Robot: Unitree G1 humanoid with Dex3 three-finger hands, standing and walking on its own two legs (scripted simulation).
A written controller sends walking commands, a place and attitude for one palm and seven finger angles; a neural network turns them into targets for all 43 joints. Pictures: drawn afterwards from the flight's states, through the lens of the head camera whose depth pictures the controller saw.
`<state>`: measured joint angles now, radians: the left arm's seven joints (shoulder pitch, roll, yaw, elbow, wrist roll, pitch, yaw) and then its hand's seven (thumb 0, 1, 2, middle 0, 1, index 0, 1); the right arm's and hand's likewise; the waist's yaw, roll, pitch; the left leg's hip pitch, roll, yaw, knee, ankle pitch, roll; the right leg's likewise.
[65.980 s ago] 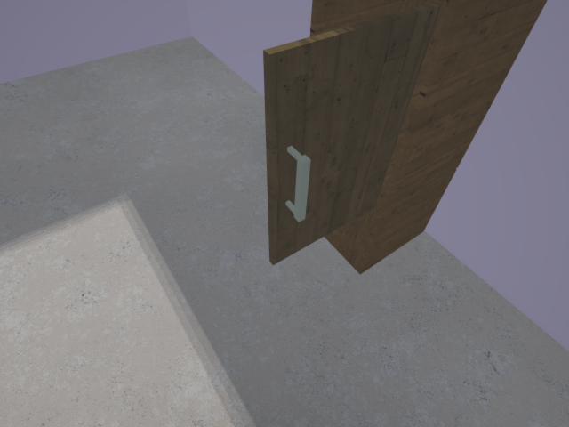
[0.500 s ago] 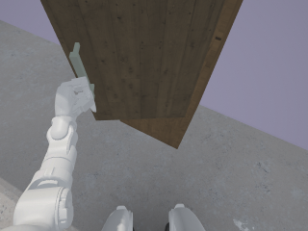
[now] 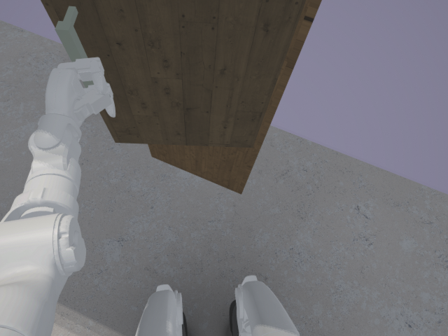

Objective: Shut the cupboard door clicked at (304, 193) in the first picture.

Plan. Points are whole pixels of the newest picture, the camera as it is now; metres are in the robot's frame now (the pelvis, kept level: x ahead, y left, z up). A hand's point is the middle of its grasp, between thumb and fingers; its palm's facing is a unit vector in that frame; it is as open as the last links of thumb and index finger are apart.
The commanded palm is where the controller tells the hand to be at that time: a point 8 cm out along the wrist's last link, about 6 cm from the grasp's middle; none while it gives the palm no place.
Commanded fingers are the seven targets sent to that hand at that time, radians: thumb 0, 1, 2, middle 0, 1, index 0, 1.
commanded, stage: push the door shut along its arc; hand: left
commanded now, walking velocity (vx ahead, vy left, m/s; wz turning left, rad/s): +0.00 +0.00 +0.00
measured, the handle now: (88, 63) +0.59 +0.19 +0.07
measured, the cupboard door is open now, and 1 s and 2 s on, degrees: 23 10 9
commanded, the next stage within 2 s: pull the fist back off the door in 0.84 s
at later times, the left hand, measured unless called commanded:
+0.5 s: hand (130, 67) +0.57 +0.12 +0.08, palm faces -0.23 -0.97 -0.02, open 3.1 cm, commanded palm +0.57 +0.16 +0.07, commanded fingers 0.00 0.90 0.90 -1.30 -1.50 -1.30 -1.50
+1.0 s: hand (146, 45) +0.62 +0.09 +0.08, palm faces -0.22 -0.98 +0.05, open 3.1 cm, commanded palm +0.61 +0.11 +0.07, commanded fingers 0.00 0.90 0.90 -1.30 -1.50 -1.30 -1.50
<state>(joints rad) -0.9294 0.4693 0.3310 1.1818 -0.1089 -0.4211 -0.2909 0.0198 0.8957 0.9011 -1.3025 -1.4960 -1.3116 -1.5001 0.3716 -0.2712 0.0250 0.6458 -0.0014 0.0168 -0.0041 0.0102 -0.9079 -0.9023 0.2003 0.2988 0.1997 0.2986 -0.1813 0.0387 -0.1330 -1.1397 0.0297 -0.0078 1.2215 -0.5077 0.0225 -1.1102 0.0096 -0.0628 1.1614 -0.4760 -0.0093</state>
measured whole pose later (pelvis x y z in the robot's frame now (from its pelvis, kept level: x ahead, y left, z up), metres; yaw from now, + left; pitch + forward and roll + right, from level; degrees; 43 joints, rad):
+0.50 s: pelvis +0.00 +0.01 -0.01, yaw -1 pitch +29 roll -5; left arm -1.17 0.57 0.32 1.29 -0.03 -0.34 -0.33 0.02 0.90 0.90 -1.30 -1.50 -1.30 -1.50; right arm 0.39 -0.26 0.05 0.63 -0.02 0.00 0.01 0.01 -0.91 -0.90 0.20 0.30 0.20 0.30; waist -0.27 0.06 -0.13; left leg -1.25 0.04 -0.02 1.28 -0.53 0.03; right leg -1.21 0.02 -0.07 1.19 -0.48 0.00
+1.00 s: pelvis +0.00 +0.00 -0.03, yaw -2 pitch +33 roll -5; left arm -1.39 0.66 0.36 1.35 0.01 -0.22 -0.31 0.02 0.89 0.92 -1.30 -1.50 -1.30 -1.50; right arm 0.43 -0.26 0.06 0.64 -0.05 -0.03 0.00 0.01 -0.91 -0.90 0.20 0.30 0.20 0.30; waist -0.32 0.08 -0.12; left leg -1.38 0.06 -0.04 1.34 -0.55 0.02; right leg -1.33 0.04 -0.09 1.25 -0.49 -0.02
